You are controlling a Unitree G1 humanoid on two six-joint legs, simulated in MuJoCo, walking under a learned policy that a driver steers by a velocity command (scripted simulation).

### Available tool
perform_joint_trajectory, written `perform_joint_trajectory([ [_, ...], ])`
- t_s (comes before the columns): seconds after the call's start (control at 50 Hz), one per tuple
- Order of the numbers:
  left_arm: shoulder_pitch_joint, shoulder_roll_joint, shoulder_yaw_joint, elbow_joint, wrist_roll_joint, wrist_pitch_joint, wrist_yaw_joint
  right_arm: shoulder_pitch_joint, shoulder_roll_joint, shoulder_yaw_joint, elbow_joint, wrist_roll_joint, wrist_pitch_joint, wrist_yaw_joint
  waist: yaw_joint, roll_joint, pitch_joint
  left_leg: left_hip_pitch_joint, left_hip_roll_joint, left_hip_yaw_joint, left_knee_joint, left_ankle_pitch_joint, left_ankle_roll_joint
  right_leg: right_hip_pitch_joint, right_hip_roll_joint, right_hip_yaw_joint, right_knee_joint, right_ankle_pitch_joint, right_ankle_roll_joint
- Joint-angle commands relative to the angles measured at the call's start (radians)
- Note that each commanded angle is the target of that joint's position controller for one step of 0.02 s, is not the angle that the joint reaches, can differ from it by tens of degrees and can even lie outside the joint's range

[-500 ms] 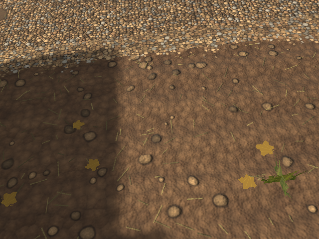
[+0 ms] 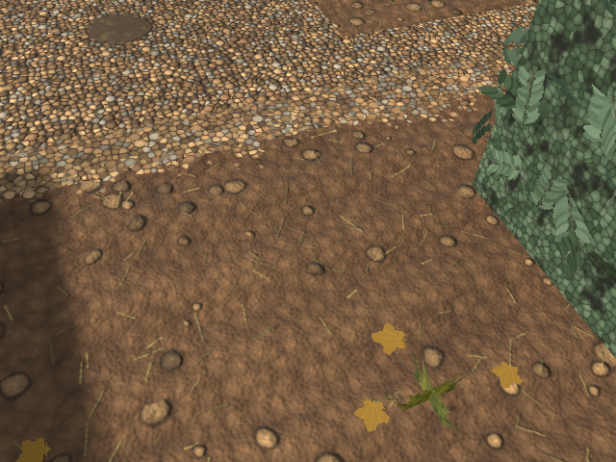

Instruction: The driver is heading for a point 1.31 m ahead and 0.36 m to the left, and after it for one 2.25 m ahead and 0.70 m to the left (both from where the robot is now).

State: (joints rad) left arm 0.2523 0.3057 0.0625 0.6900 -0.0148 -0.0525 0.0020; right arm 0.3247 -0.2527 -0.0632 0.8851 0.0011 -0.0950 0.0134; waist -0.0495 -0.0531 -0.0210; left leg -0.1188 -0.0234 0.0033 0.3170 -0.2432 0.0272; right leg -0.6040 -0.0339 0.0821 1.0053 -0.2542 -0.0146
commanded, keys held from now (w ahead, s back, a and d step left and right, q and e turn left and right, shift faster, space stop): w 0.28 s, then w+q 0.72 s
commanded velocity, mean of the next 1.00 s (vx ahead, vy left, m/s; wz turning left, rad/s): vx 0.49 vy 0.00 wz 0.24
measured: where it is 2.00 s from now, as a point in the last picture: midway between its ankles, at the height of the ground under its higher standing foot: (239, 321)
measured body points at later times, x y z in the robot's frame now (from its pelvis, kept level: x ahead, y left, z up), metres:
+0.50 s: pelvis +0.27 -0.07 +0.00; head +0.29 -0.07 +0.45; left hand +0.35 +0.21 -0.11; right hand +0.40 -0.35 -0.12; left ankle +0.34 +0.11 -0.66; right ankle +0.26 -0.15 -0.75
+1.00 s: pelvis +0.55 +0.02 +0.00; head +0.58 +0.05 +0.44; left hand +0.63 +0.33 -0.10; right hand +0.73 -0.21 -0.11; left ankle +0.55 +0.09 -0.75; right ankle +0.63 -0.14 -0.67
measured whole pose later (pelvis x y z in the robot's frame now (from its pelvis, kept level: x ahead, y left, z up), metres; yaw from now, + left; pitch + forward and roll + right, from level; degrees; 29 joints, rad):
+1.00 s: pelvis +0.55 +0.02 +0.00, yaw +19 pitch +2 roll +0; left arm 0.15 0.31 0.05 0.69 0.01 -0.10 0.00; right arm 0.28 -0.29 -0.06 0.70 0.01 -0.05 0.02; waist -0.03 -0.02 0.06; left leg -0.25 -0.12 -0.04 0.40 -0.16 0.11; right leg -0.58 -0.09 0.07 1.07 -0.32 0.04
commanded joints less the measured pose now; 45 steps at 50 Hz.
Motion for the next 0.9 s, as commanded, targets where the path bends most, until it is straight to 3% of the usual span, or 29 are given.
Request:
perform_joint_trajectory([
  [0.02, -0.128, 0.023, -0.005, -0.117, 0.010, -0.027, -0.009, -0.037, -0.164, -0.028, -0.057, 0.009, -0.011, -0.008, -0.007, 0.151, 0.073, 0.057, 0.225, -0.174, -0.177, 0.203, 0.165, -0.155, -0.050, -0.040, -0.140, 0.130, 0.029],
  [0.08, -0.224, -0.004, -0.020, -0.147, -0.001, -0.032, -0.023, 0.017, -0.185, -0.027, -0.041, 0.018, -0.001, -0.010, -0.042, 0.152, 0.084, 0.028, 0.207, -0.102, -0.172, 0.260, 0.149, -0.049, -0.029, -0.087, -0.330, 0.237, 0.031],
  [0.16, -0.286, 0.026, -0.011, -0.176, -0.012, -0.035, -0.043, 0.079, -0.206, -0.026, -0.015, 0.030, 0.018, -0.010, -0.035, 0.163, 0.103, 0.103, 0.270, -0.108, -0.148, 0.334, 0.134, 0.017, -0.004, -0.094, -0.443, 0.221, -0.008],
  [0.2, -0.233, 0.063, 0.005, -0.168, -0.008, -0.034, -0.047, 0.078, -0.226, -0.030, -0.013, 0.030, 0.029, -0.013, 0.018, 0.174, 0.063, 0.150, 0.279, -0.085, -0.057, 0.580, 0.113, 0.131, 0.029, -0.113, -0.481, 0.171, -0.047],
  [0.22, -0.125, 0.093, 0.024, -0.139, -0.003, -0.032, -0.043, 0.069, -0.230, -0.030, -0.014, 0.031, 0.034, -0.016, 0.088, 0.169, -0.008, 0.138, 0.254, -0.045, 0.076, 0.751, 0.094, 0.294, 0.056, -0.136, -0.509, 0.181, -0.077],
  [0.24, 0.027, 0.135, 0.046, -0.096, -0.001, -0.026, -0.033, 0.069, -0.215, -0.022, -0.021, 0.023, 0.035, -0.019, 0.163, 0.154, -0.104, 0.043, 0.212, -0.011, 0.266, 0.764, 0.065, 0.531, 0.043, -0.123, -0.501, 0.198, -0.109],
  [0.26, 0.213, 0.218, 0.066, -0.064, 0.010, -0.014, -0.016, 0.075, -0.153, 0.003, -0.058, -0.014, 0.029, -0.021, 0.217, -0.010, -0.271, -0.191, 0.149, 0.029, 0.615, 0.385, 0.029, 0.851, -0.186, 0.134, -0.451, 0.233, -0.173],
  [0.28, 0.207, 0.258, 0.063, -0.054, 0.013, -0.015, -0.026, 0.198, -0.048, 0.034, -0.067, 0.000, 0.007, -0.011, 0.128, -0.271, -0.412, -0.495, -0.011, -0.052, 0.903, -0.326, -0.008, 1.054, -0.382, 0.615, -0.612, -0.008, -0.319],
  [0.3, 0.183, 0.152, 0.040, -0.062, 0.012, -0.017, -0.027, 0.108, -0.172, 0.004, -0.061, 0.030, -0.006, -0.006, 0.169, -0.134, -0.318, -0.597, 0.044, -0.133, 0.990, -0.320, 0.003, 0.977, -0.351, 0.595, -0.673, -0.095, -0.275],
  [0.32, 0.114, 0.124, 0.027, -0.062, 0.009, -0.021, -0.025, 0.014, -0.197, -0.006, -0.093, 0.050, -0.011, -0.002, 0.157, -0.091, -0.159, -0.642, 0.084, -0.103, 0.982, -0.227, 0.012, 0.834, -0.317, 0.426, -0.692, -0.021, -0.238],
  [0.34, 0.054, 0.105, 0.020, -0.062, 0.012, -0.024, -0.026, -0.019, -0.178, -0.003, -0.094, 0.044, -0.009, -0.007, 0.122, -0.012, -0.087, -0.603, 0.125, -0.086, 0.936, -0.143, 0.007, 0.696, -0.274, 0.315, -0.718, 0.083, -0.219],
  [0.36, 0.009, 0.081, 0.016, -0.060, 0.019, -0.030, -0.030, -0.026, -0.166, -0.006, -0.094, 0.028, 0.000, -0.008, 0.089, -0.010, -0.035, -0.569, 0.149, -0.084, 0.886, -0.092, -0.001, 0.593, -0.239, 0.230, -0.752, 0.144, -0.210],
  [0.4, -0.031, 0.060, 0.016, -0.047, 0.026, -0.050, -0.031, 0.021, -0.125, -0.003, -0.079, 0.031, 0.028, -0.008, 0.042, -0.042, -0.015, -0.479, 0.171, -0.096, 0.852, -0.030, -0.013, 0.480, -0.211, 0.134, -0.826, 0.168, -0.205],
  [0.46, -0.038, 0.072, 0.024, -0.013, 0.029, -0.070, -0.025, -0.020, -0.101, -0.003, -0.097, 0.027, 0.054, -0.013, 0.027, -0.018, 0.044, -0.530, 0.166, -0.119, 0.789, 0.056, -0.035, 0.427, -0.212, 0.022, -0.886, 0.245, -0.205],
  [0.52, -0.025, 0.084, 0.029, 0.014, 0.033, -0.072, -0.013, -0.089, -0.098, -0.004, -0.122, 0.021, 0.048, -0.005, 0.041, 0.002, 0.069, -0.572, 0.149, -0.130, 0.629, 0.231, -0.041, 0.456, -0.191, -0.087, -0.898, 0.305, -0.183],
  [0.58, -0.008, 0.107, 0.034, 0.032, 0.026, -0.068, -0.003, -0.193, -0.080, 0.007, -0.156, 0.016, 0.039, 0.016, 0.081, 0.020, 0.097, -0.531, 0.131, -0.058, 0.449, 0.363, -0.030, 0.470, -0.179, -0.177, -0.913, 0.320, -0.156],
  [0.66, 0.066, 0.136, 0.046, 0.076, 0.009, -0.042, 0.004, -0.311, -0.072, 0.015, -0.225, 0.017, 0.039, 0.039, 0.126, 0.037, 0.130, -0.594, 0.118, -0.014, 0.330, 0.310, 0.004, 0.635, -0.229, -0.218, -0.865, 0.380, -0.145],
  [0.7, 0.072, 0.153, 0.052, 0.085, 0.000, -0.022, 0.008, -0.332, -0.084, 0.011, -0.259, 0.017, 0.040, 0.051, 0.118, 0.022, 0.120, -0.593, 0.095, 0.023, 0.302, 0.210, 0.031, 0.711, -0.249, -0.237, -0.796, 0.531, -0.129],
  [0.72, 0.063, 0.167, 0.056, 0.083, -0.001, -0.014, 0.013, -0.318, -0.097, 0.004, -0.269, 0.018, 0.042, 0.055, 0.100, 0.002, 0.094, -0.546, 0.065, 0.055, 0.298, 0.155, 0.049, 0.732, -0.250, -0.253, -0.736, 0.703, -0.117],
  [0.74, 0.057, 0.184, 0.060, 0.080, -0.003, -0.005, 0.019, -0.280, -0.118, -0.007, -0.272, 0.018, 0.046, 0.055, 0.074, -0.025, 0.051, -0.474, 0.027, 0.090, 0.307, 0.096, 0.069, 0.747, -0.247, -0.265, -0.652, 0.889, -0.105],
  [0.76, 0.049, 0.193, 0.062, 0.075, -0.003, 0.006, 0.024, -0.185, -0.151, -0.026, -0.258, 0.021, 0.050, 0.053, 0.018, -0.039, -0.010, -0.348, -0.016, 0.114, 0.304, 0.057, 0.095, 0.735, -0.234, -0.279, -0.509, 1.019, -0.090],
  [0.78, 0.034, 0.187, 0.056, 0.069, -0.006, 0.011, 0.030, -0.025, -0.204, -0.058, -0.222, 0.024, 0.052, 0.041, -0.072, -0.022, -0.094, -0.107, -0.054, 0.106, 0.239, 0.111, 0.134, 0.638, -0.197, -0.304, -0.295, 0.987, -0.057],
  [0.8, 0.062, 0.138, 0.035, 0.048, 0.017, 0.000, 0.032, 0.119, -0.296, -0.090, -0.197, 0.025, 0.065, 0.018, -0.117, 0.109, -0.195, 0.208, 0.097, -0.143, 0.230, 0.144, 0.200, 0.376, -0.145, -0.304, 0.024, 0.602, -0.012],
  [0.82, 0.128, 0.018, -0.003, -0.004, 0.030, -0.033, 0.017, 0.056, -0.361, -0.094, -0.228, 0.030, 0.059, 0.015, 0.003, 0.331, -0.293, 0.500, 0.336, -0.747, 0.086, -0.023, 0.412, -0.056, 0.099, -0.172, 0.391, -0.297, 0.056],
  [0.84, 0.039, 0.112, 0.011, -0.013, -0.001, -0.074, -0.003, 0.080, -0.281, -0.070, -0.243, 0.020, 0.049, 0.020, -0.074, 0.199, -0.364, 0.532, 0.356, -0.826, -0.010, -0.093, 0.399, -0.158, 0.059, 0.041, 0.446, -0.305, 0.032],
  [0.86, -0.042, 0.131, 0.014, -0.043, -0.032, -0.091, -0.012, 0.059, -0.228, -0.057, -0.237, 0.014, 0.040, 0.019, -0.076, 0.147, -0.228, 0.434, 0.322, -0.667, -0.014, -0.049, 0.351, -0.205, 0.014, 0.032, 0.404, -0.233, 0.011],
  [0.88, -0.059, 0.113, 0.008, -0.047, -0.019, -0.098, -0.007, 0.001, -0.206, -0.050, -0.239, 0.016, 0.033, 0.020, -0.023, 0.045, -0.115, 0.269, 0.273, -0.543, -0.016, 0.062, 0.312, -0.181, -0.032, 0.021, 0.294, -0.160, 0.004],
  [0.9, -0.067, 0.122, 0.016, -0.041, 0.011, -0.094, 0.001, -0.057, -0.170, -0.040, -0.251, 0.015, 0.030, 0.017, 0.011, 0.038, -0.074, 0.154, 0.238, -0.463, -0.025, 0.163, 0.289, -0.120, -0.064, 0.016, 0.200, -0.120, 0.010],
])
